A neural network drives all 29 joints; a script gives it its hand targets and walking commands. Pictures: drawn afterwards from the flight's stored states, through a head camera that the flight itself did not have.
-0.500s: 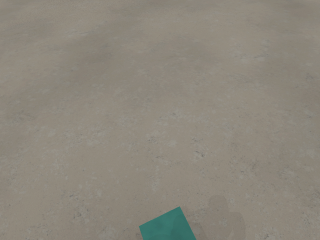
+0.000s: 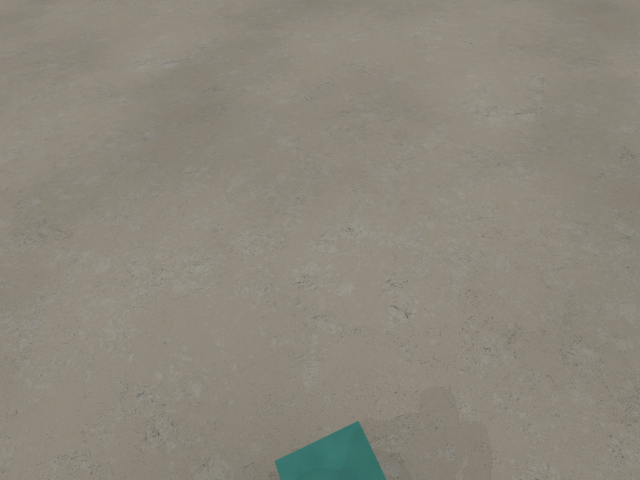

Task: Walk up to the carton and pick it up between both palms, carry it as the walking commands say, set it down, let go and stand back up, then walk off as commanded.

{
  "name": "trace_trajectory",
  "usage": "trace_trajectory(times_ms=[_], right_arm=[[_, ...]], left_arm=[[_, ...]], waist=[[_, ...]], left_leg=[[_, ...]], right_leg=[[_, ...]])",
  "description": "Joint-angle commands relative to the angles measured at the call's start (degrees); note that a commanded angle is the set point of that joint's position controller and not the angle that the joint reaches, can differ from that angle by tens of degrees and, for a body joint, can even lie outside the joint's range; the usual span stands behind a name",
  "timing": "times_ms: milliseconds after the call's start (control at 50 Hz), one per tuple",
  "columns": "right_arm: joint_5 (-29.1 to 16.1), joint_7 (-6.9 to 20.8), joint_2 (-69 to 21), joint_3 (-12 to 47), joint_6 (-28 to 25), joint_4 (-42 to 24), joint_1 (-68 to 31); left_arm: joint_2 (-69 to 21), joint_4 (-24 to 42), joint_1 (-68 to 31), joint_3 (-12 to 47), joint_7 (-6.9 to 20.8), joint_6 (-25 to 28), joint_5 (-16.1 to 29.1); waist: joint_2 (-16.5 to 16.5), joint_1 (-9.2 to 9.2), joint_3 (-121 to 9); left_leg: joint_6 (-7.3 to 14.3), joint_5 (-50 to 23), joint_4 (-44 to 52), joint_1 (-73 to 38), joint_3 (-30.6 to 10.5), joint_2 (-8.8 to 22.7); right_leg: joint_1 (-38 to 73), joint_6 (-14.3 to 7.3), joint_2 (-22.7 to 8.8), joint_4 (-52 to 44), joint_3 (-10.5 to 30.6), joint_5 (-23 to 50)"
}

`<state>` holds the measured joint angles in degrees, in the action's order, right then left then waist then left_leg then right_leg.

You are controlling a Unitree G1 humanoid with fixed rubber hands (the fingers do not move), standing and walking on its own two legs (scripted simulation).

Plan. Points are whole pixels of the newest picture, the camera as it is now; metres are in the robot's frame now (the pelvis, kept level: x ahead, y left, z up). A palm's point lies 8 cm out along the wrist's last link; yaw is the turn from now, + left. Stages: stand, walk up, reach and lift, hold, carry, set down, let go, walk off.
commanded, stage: stand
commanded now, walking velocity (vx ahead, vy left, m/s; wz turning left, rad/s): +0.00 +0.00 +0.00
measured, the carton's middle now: out of the picture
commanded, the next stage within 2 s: walk off in 1.92 s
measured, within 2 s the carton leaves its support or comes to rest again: neither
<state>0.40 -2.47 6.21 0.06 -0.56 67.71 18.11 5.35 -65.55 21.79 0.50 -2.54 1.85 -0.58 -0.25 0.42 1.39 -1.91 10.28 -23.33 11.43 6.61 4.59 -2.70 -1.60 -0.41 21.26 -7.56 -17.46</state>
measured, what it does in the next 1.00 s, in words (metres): stands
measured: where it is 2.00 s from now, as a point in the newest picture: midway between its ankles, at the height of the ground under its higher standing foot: outside the picture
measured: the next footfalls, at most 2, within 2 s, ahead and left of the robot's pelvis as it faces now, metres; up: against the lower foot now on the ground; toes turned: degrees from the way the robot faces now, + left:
none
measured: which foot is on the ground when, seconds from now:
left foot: down 0.00-1.00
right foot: down 0.00-1.00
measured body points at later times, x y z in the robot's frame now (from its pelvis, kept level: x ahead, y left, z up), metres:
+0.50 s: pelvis +0.01 +0.00 +0.00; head +0.01 -0.01 +0.45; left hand -0.05 +0.19 -0.16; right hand -0.04 -0.20 -0.17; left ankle +0.02 +0.14 -0.74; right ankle -0.06 -0.09 -0.74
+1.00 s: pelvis +0.00 +0.00 +0.00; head +0.01 +0.00 +0.45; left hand -0.02 +0.24 -0.15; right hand -0.01 -0.24 -0.16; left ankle +0.02 +0.14 -0.74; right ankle -0.06 -0.09 -0.74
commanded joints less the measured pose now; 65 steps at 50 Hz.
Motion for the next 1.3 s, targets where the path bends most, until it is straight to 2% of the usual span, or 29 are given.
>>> trace_trajectory(times_ms=[0,720,940,1120,1280], right_arm=[[0.0,-0.2,3.2,-0.4,0.0,0.3,5.2],[0.1,-0.2,3.0,-0.2,0.1,0.5,5.7],[0.6,0.0,9.5,-1.8,-0.2,-4.9,1.2],[0.7,0.7,15.8,-1.9,-0.7,-8.4,-3.9],[0.2,1.4,20.5,-1.4,-1.4,-9.3,-8.6]], left_arm=[[3.6,-0.1,6.0,-0.5,-0.1,0.1,0.0],[3.6,0.1,7.5,-0.6,-0.2,0.0,0.0],[10.7,4.9,3.6,-2.9,-0.5,0.3,-0.3],[17.1,7.5,-1.9,-3.5,0.3,0.3,-0.3],[21.4,8.0,-6.9,-3.0,1.3,0.4,0.0]], waist=[[0.7,0.09,4.0],[0.7,-0.16,4.9],[1.1,-0.34,3.6],[1.0,-0.32,3.7],[0.4,-0.28,2.2]], left_leg=[[1.2,-9.8,1.6,-2.6,-3.7,3.5],[1.8,-9.2,1.2,-2.4,-3.4,3.5],[2.5,-10.8,0.4,-3.2,-3.6,4.1],[3.7,-7.3,1.6,-3.7,-4.4,4.6],[4.0,-7.2,3.5,-4.3,-5.5,5.1]], right_leg=[[-6.3,-0.2,-7.1,-4.6,5.3,16.7],[-6.7,-0.1,-6.8,-4.5,5.1,15.2],[-5.9,0.1,-7.8,-3.6,5.7,17.1],[-6.9,0.1,-8.4,-5.0,6.7,11.7],[-5.6,0.1,-8.5,-6.2,7.0,10.1]])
